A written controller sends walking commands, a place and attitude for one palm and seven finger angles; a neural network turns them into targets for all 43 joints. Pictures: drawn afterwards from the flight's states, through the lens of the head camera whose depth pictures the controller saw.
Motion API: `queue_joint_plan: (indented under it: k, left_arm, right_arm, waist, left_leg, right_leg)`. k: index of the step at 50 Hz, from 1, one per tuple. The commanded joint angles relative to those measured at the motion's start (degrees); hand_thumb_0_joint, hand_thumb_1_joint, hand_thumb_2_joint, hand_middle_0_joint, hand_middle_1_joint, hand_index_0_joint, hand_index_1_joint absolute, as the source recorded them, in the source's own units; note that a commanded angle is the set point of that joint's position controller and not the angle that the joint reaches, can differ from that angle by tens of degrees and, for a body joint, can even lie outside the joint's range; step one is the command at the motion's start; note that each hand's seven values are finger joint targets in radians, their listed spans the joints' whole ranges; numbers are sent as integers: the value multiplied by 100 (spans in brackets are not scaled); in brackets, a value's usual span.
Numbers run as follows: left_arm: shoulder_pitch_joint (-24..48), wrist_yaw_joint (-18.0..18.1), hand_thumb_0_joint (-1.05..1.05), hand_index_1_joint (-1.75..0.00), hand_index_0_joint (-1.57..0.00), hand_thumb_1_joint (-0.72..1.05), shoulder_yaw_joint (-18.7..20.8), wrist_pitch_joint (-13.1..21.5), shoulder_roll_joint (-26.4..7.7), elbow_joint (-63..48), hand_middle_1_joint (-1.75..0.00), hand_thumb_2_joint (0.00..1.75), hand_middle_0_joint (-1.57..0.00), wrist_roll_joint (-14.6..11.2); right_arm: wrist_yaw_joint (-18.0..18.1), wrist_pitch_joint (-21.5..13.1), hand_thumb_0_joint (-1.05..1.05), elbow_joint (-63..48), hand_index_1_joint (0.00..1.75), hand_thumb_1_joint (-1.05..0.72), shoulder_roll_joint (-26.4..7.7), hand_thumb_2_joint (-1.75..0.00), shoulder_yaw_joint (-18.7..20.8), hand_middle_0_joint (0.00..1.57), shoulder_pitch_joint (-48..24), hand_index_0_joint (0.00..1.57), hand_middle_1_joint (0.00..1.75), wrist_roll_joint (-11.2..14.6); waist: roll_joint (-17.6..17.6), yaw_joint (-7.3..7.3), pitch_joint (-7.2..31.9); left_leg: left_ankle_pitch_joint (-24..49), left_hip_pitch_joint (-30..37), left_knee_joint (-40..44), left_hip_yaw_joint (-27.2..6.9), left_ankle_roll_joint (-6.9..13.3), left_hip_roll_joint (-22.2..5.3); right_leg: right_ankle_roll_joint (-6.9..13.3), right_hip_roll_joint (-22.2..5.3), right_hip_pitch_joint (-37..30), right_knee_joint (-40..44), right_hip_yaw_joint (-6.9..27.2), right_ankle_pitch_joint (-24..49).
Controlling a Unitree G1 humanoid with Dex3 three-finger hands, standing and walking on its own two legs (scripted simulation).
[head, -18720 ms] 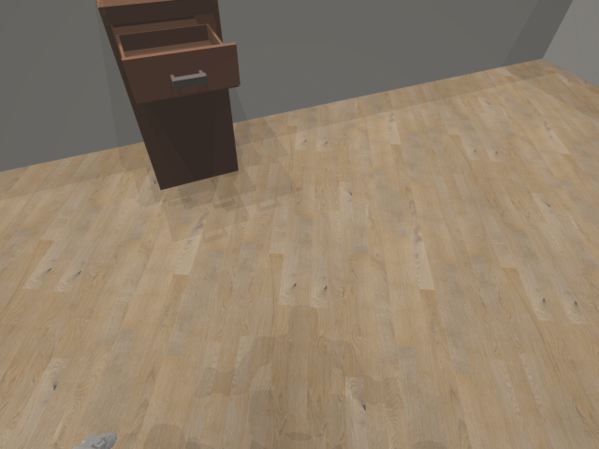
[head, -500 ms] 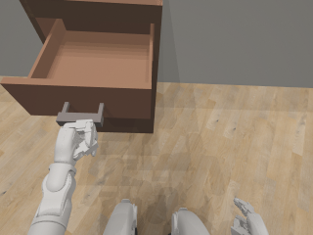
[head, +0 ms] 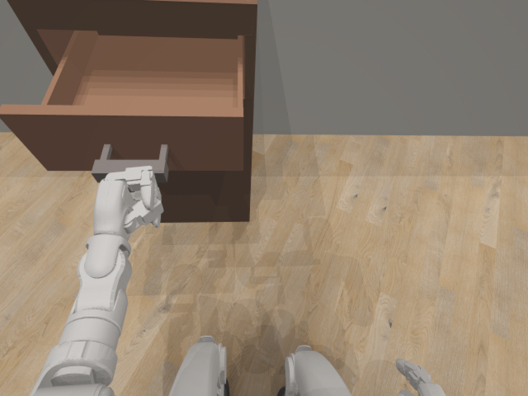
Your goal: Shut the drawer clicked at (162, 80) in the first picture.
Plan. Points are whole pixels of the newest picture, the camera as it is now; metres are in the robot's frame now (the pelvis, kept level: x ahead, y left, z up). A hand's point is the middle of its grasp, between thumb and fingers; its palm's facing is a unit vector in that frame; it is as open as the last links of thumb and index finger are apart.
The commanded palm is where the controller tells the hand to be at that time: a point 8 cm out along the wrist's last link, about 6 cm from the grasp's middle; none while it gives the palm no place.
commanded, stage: push the drawer shut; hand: left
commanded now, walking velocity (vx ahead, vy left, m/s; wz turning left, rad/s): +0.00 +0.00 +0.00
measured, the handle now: (133, 160) +0.47 +0.21 +0.03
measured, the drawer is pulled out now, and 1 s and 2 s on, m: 0.20 0.07 0.00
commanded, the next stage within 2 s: pull the fist back off the drawer in 2.00 s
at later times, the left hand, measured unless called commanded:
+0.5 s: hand (162, 167) +0.46 +0.17 +0.03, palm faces +0.04 -1.00 -0.05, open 3.3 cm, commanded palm +0.44 +0.21 +0.03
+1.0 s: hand (166, 135) +0.53 +0.17 +0.03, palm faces +0.04 -1.00 -0.04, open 3.3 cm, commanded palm +0.51 +0.21 +0.03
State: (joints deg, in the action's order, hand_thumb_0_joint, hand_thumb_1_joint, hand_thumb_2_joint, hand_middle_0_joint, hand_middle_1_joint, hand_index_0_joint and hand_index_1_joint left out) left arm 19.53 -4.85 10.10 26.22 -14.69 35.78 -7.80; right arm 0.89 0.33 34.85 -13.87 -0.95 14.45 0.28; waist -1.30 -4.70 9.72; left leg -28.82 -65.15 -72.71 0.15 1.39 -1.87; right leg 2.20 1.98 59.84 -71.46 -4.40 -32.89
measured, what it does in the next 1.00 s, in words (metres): stands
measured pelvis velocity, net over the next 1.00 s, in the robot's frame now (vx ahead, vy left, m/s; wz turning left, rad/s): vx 0.00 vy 0.00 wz -0.03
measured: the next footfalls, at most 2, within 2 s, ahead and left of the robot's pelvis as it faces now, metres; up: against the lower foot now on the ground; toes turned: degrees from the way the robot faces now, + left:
none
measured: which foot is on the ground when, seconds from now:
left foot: down 0.00-1.00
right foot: down 0.00-1.00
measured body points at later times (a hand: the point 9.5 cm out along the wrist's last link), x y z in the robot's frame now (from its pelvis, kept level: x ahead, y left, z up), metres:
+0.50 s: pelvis +0.00 +0.00 -0.01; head +0.12 +0.02 +0.43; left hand +0.45 +0.22 +0.04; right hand +0.06 -0.26 -0.12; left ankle +0.05 +0.10 -0.62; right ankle +0.01 -0.10 -0.62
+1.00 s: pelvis +0.00 +0.00 -0.02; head +0.16 +0.03 +0.41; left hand +0.52 +0.22 +0.04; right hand +0.01 -0.26 -0.13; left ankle +0.05 +0.10 -0.62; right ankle +0.01 -0.10 -0.62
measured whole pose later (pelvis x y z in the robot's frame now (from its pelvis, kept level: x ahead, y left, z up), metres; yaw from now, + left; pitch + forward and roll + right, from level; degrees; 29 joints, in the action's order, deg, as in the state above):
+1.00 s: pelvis +0.00 +0.00 -0.02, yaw -2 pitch +27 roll -4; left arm 51.0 -7.5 22.2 27.6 -27.1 66.0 -2.3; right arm -0.5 4.9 36.3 -14.6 -2.2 19.0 -1.7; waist -2.2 -11.3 8.5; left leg -29.7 -74.3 -76.4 -0.6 1.6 -3.3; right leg 2.1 3.4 68.5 -73.6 -4.9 -32.7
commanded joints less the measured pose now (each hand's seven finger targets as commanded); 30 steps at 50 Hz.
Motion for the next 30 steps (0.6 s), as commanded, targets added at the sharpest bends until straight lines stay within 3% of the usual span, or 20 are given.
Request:
queue_joint_plan:
  k: [1, 2, 4, 8, 10, 13, 14, 18, 22, 28, 30]
  left_arm:
    - [2373, 29, 0, -160, -140, 90, 443, 457, -1052, -970, -160, 90, -140, -144]
    - [2401, 32, 0, -160, -140, 90, 560, 460, -1164, -836, -160, 90, -140, -137]
    - [2657, 18, 0, -160, -140, 90, 584, 485, -1216, -709, -160, 90, -140, -130]
    - [3076, 3, 0, -160, -140, 90, 441, 540, -1069, -547, -160, 90, -140, -82]
    - [3195, 16, 0, -160, -140, 90, 419, 532, -1014, -358, -160, 90, -140, -60]
    - [3378, 72, 0, -160, -140, 90, 582, 569, -1223, -295, -160, 90, -140, -18]
    - [3390, 59, 0, -160, -140, 90, 541, 566, -1164, -179, -160, 90, -140, -12]
    - [3870, 76, 0, -160, -140, 90, 793, 615, -1523, 199, -160, 90, -140, 72]
    - [4296, 24, 0, -160, -140, 90, 825, 671, -1606, 579, -160, 90, -140, 127]
    - [4697, -45, 0, -160, -140, 90, 1031, 740, -1889, 853, -160, 90, -140, 180]
    - [4761, -91, 0, -160, -140, 90, 933, 748, -1779, 880, -160, 90, -140, 198]
  right_arm:
    - [48, -178, 0, -543, 30, -90, -906, -90, 311, 20, 253, 20, 30, -9]
    - [58, -167, 0, -525, 30, -90, -924, -90, 323, 20, 285, 20, 30, -10]
    - [64, -166, 0, -501, 30, -90, -943, -90, 313, 20, 332, 20, 30, -21]
    - [43, -140, 0, -418, 30, -90, -951, -90, 330, 20, 415, 20, 30, -38]
    - [26, -125, 0, -380, 30, -90, -976, -90, 348, 20, 477, 20, 30, -50]
    - [9, -83, 0, -358, 30, -90, -998, -90, 358, 20, 549, 20, 30, -71]
    - [3, -79, 0, -373, 30, -90, -996, -90, 358, 20, 580, 20, 30, -78]
    - [1, -4, 0, -287, 30, -90, -997, -90, 328, 20, 652, 20, 30, -92]
    - [0, 51, 0, -240, 30, -90, -1002, -90, 309, 20, 737, 20, 30, -115]
    - [-29, 138, 0, -222, 30, -90, -1040, -90, 309, 20, 896, 20, 30, -162]
    - [-54, 174, 0, -234, 30, -90, -1037, -90, 306, 20, 960, 20, 30, -170]
  waist:
    - [-237, -128, 2110]
    - [-113, -120, 2111]
    - [-244, -154, 2134]
    - [-537, -202, 2362]
    - [-517, -251, 2408]
    - [-442, -219, 2614]
    - [-457, -258, 2601]
    - [-295, -308, 2449]
    - [-424, -407, 2385]
    - [-575, -413, 2721]
    - [-778, -431, 2834]
  left_leg:
    - [1108, 1789, 862, -268, 21, 121]
    - [1052, 1750, 861, -271, 20, 115]
    - [1054, 1811, 849, -314, 21, 108]
    - [1290, 2209, 859, -386, -29, 77]
    - [1384, 2356, 868, -441, -36, 63]
    - [1479, 2309, 833, -431, -31, 64]
    - [1492, 2313, 816, -430, -17, 66]
    - [1280, 1922, 764, -376, 13, 82]
    - [1234, 1932, 716, -380, 22, 74]
    - [1418, 2015, 645, -402, 30, 60]
    - [1657, 2267, 649, -438, 15, 48]
  right_leg:
    - [-83, -14, -704, 1186, 419, 1344]
    - [-87, -9, -709, 1199, 423, 1274]
    - [-70, 6, -572, 1152, 395, 1233]
    - [-54, 3, -298, 1081, 319, 1313]
    - [-50, 15, -164, 1071, 274, 1334]
    - [-54, 15, -309, 1040, 290, 1423]
    - [-55, 28, -246, 1027, 291, 1422]
    - [-79, 29, -392, 1057, 351, 1342]
    - [-84, 43, -192, 1057, 364, 1277]
    - [-73, 63, -221, 977, 362, 1386]
    - [-54, 79, -96, 937, 320, 1526]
